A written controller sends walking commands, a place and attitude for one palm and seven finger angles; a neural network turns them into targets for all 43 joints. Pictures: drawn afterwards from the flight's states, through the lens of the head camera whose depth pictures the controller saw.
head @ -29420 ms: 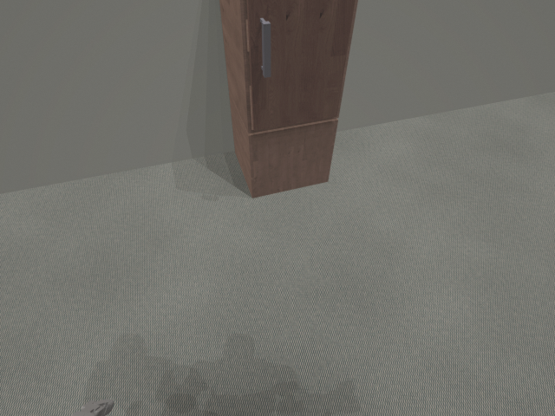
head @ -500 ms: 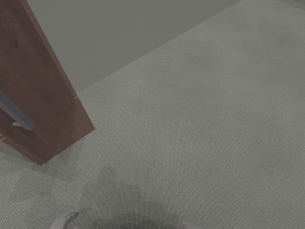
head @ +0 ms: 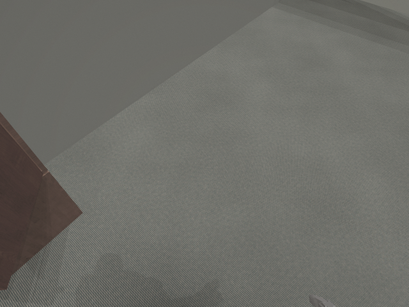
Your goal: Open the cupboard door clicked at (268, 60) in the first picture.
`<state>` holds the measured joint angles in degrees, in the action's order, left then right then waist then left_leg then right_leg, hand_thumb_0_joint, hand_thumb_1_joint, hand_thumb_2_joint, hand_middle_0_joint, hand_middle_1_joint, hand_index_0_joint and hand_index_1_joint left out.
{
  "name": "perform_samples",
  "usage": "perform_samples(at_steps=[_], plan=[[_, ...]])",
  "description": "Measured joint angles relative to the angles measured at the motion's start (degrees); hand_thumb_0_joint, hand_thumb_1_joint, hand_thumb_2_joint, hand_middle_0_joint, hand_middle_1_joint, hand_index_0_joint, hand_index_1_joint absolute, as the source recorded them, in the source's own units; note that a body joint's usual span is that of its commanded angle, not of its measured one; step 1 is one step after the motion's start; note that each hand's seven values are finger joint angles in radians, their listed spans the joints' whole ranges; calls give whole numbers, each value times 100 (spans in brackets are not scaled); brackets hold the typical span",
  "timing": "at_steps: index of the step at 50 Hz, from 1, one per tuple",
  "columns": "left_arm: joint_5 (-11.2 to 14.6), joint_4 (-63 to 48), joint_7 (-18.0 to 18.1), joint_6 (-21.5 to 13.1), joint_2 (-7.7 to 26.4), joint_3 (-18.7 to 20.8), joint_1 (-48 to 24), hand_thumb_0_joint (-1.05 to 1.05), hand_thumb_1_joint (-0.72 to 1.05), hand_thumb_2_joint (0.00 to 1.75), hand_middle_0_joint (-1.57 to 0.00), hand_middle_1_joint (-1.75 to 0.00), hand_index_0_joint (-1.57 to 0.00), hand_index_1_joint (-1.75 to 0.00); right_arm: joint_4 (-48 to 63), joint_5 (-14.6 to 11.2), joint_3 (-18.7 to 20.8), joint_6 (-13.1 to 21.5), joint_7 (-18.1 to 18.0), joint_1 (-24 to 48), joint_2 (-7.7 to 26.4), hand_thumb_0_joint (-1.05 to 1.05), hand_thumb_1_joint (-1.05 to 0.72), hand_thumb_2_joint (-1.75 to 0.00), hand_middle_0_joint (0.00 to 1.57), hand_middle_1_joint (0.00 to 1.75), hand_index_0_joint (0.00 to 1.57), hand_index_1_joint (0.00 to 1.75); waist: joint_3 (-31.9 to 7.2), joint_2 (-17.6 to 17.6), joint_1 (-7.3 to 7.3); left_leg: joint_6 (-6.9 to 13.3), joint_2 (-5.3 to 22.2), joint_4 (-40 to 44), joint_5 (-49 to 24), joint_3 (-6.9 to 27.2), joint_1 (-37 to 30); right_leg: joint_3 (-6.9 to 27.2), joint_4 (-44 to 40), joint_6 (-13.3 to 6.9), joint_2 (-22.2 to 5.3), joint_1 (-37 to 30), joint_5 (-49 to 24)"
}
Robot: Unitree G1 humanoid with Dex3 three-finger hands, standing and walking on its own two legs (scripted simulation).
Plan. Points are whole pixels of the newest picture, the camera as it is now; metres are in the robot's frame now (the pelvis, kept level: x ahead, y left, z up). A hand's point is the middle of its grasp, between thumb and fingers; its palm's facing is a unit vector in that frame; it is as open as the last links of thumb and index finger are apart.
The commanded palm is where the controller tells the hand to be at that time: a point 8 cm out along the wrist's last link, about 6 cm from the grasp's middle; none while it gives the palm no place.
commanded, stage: walk to a spot facing it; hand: left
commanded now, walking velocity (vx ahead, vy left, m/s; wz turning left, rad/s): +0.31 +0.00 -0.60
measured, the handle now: out of the picture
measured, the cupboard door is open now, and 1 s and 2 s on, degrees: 44 44 44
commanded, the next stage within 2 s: turn to face it in 1.18 s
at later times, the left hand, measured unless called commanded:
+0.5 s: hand (192, 200) +0.40 +0.07 -0.17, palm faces -0.33 -0.93 -0.19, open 7.4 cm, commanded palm none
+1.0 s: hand (206, 193) +0.43 +0.03 -0.17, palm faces -0.34 -0.93 -0.17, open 7.3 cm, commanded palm none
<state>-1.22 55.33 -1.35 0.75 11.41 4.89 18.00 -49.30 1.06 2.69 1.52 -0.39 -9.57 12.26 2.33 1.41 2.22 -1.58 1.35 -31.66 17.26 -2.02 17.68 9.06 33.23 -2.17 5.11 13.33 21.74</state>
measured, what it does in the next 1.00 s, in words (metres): walks ahead, turning right: right foot, then left foot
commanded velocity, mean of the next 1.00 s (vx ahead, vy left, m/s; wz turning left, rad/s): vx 0.35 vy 0.00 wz -0.34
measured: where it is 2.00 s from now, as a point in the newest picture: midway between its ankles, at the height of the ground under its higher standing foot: (265, 193)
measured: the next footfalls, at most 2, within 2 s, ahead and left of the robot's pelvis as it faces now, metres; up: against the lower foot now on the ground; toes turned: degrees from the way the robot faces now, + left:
right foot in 0.46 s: +0.28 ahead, -0.12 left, +0.00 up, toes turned -23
left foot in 1.00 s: +0.59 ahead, -0.15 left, +0.00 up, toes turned -21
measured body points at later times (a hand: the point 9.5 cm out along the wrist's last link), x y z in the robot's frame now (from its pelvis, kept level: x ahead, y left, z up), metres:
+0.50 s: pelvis +0.21 -0.06 -0.02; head +0.26 -0.08 +0.42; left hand +0.42 +0.12 -0.16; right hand +0.02 -0.23 -0.16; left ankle +0.05 +0.11 -0.64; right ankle +0.24 -0.10 -0.73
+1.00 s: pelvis +0.47 -0.15 -0.01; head +0.51 -0.16 +0.43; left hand +0.45 +0.08 -0.16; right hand +0.50 -0.41 -0.15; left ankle +0.56 -0.14 -0.73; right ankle +0.25 -0.11 -0.70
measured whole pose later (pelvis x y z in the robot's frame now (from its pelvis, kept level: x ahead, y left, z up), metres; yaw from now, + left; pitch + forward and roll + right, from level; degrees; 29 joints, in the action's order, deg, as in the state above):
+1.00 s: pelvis +0.47 -0.15 -0.01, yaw -27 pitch +1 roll -1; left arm -0.6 65.7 1.6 -3.9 6.4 2.1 28.7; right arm -55.0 1.2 1.3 2.5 0.0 -3.7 8.3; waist 3.4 0.2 2.1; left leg 4.9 -1.1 -35.3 10.5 -8.5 25.0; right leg 1.4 33.8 -4.0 8.0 -2.3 25.2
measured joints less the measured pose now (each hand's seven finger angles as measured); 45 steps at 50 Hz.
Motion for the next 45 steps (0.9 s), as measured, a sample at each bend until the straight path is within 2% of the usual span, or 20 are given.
perform_samples(at_steps=[2,5,8,11,13,16,19,21,22,23,24,25,26,28,32,35,40,45], plan=[[-11,140,-23,67,78,51,-9,0,91,90,-20,-30,-20,-29,30,54,-72,99,-48,-65,-60,1,-91,-90,20,30,20,30,30,64,-30,227,27,-156,79,-188,-107,-264,1364,13,-77,497,461],[-94,207,-107,75,198,118,-110,1,91,90,-20,-30,-20,-29,11,88,-161,147,-83,-388,-163,0,-91,-90,20,30,20,30,23,84,-95,286,124,239,218,-398,-563,-738,2970,95,-314,1274,59],[-98,100,-148,52,280,132,-330,1,91,90,-20,-30,-20,-29,-179,72,-227,197,-137,-733,-250,0,-91,-90,20,30,20,30,84,65,-94,209,216,726,170,-620,-1026,-959,3715,150,-540,1937,-425],[-85,-22,-143,58,290,122,-603,1,91,90,-20,-30,-19,-29,-424,62,-281,210,-167,-1077,-317,0,-91,-90,20,30,20,30,163,21,-128,167,290,998,260,-862,-1404,-1068,3830,136,-638,2426,-712],[-79,-83,-154,80,257,97,-808,0,91,90,-20,-30,-19,-29,-584,64,-296,192,-174,-1303,-348,0,-91,-90,20,30,20,30,216,-14,-176,128,314,1122,366,-1028,-1642,-1188,3489,127,-683,2588,-934],[-67,-157,-186,95,167,25,-1152,0,92,90,-19,-30,-19,-29,-786,80,-296,158,-180,-1612,-368,0,-91,-90,20,30,20,30,328,-79,-299,46,324,1259,556,-1269,-1995,-1463,2424,69,-695,2526,-1130],[-48,-240,-196,51,85,-48,-1464,0,92,90,-19,-30,-19,-29,-973,71,-295,108,-174,-1869,-362,1,-91,-90,20,30,20,30,448,-160,-436,-89,394,1136,863,-1483,-2283,-1745,1333,-130,-504,2150,-957],[-45,-303,-181,-39,56,-82,-1561,0,92,90,-19,-30,-19,-29,-1116,49,-285,46,-155,-2024,-368,1,-91,-90,20,30,20,30,478,-156,-461,-181,495,548,1092,-1589,-2313,-1873,829,-322,-325,1695,-803],[-48,-337,-177,-116,59,-98,-1544,0,91,90,-20,-30,-19,-29,-1185,19,-283,9,-133,-2113,-382,1,-91,-90,20,30,20,30,452,-94,-433,-204,550,-94,1145,-1606,-2187,-1906,524,-447,-289,1344,-876],[-47,-371,-156,-206,61,-102,-1503,0,91,90,-20,-30,-19,-29,-1236,-36,-277,-38,-106,-2158,-391,1,-91,-90,20,30,20,30,395,-24,-379,-186,588,-1130,1083,-1471,-1842,-1822,493,-628,-278,1202,-851],[-11,-378,-111,-271,45,-99,-1461,0,91,90,-20,-30,-19,-29,-1286,-77,-260,-104,-87,-2056,-373,1,-91,-90,20,30,20,30,413,-35,-351,-149,590,-2306,1177,-1115,-1389,-1770,716,-713,-212,1190,-628],[29,-360,-66,-289,34,-108,-1405,0,91,90,-20,-30,-19,-29,-1297,-93,-222,-161,-73,-1894,-357,1,-91,-90,20,30,20,30,461,-56,-384,-91,545,-3299,1138,-726,-937,-1745,795,-740,-150,1065,-421],[53,-318,-22,-285,23,-120,-1329,0,91,90,-20,-30,-20,-29,-1265,-87,-181,-184,-65,-1722,-347,1,-91,-90,20,30,20,30,485,-74,-432,-58,514,-3961,911,-434,-506,-1729,713,-728,-98,879,-303],[78,-189,57,-278,-11,-146,-1127,0,91,90,-20,-30,-20,-29,-1116,-70,-126,-180,-67,-1348,-332,1,-91,-90,20,30,20,30,453,-88,-488,-48,557,-4397,414,-133,268,-1650,284,-567,-10,489,-342],[82,59,168,-376,-48,-94,-696,-1,94,90,-20,-30,-20,-29,-697,-28,-71,-96,-60,-606,-326,1,-91,-90,20,30,20,30,351,-80,-464,-77,679,-3733,-89,137,1373,-1334,-636,-664,113,-141,-556],[81,231,162,-453,-80,-104,-379,-1,95,90,-20,-30,-20,-29,-529,-33,-44,-62,-46,-192,-288,1,-91,-90,20,30,20,30,263,-157,-370,-98,693,-3226,-425,230,1833,-1130,-1111,-586,158,-571,-582],[70,452,214,-515,-252,-176,164,-1,93,90,-20,-30,-20,-29,-506,-66,-36,-100,7,251,-227,0,-91,-90,20,30,19,30,126,-233,-141,-67,503,-2474,-737,25,2005,-876,-1585,-583,171,-1269,-376],[44,683,295,-542,-421,-263,686,0,92,90,-20,-30,-20,-29,-568,-69,-72,-118,70,592,-259,0,-91,-90,20,30,19,30,109,-185,72,63,149,-1614,-669,-347,1744,-672,-1810,-518,188,-1872,-17]])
